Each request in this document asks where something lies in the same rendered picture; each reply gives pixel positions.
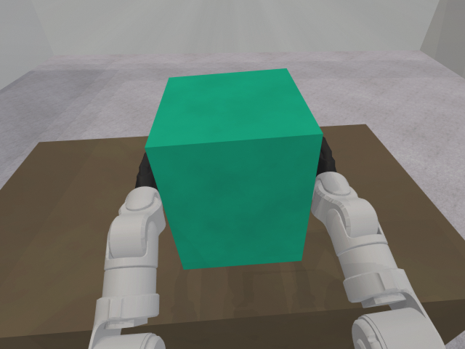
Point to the right robot hand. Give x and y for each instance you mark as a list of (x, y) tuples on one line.
[(326, 162)]

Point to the robot right forearm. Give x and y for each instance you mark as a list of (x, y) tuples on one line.
[(371, 274)]

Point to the robot left forearm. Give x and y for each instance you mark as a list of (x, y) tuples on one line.
[(129, 287)]

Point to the carton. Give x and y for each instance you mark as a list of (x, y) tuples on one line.
[(235, 157)]

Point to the left robot upper arm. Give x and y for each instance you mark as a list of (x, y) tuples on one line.
[(131, 341)]

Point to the right robot upper arm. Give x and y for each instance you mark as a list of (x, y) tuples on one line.
[(404, 328)]

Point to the left robot hand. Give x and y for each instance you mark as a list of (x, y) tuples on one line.
[(145, 176)]

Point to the pedestal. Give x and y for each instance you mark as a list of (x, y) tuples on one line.
[(57, 208)]

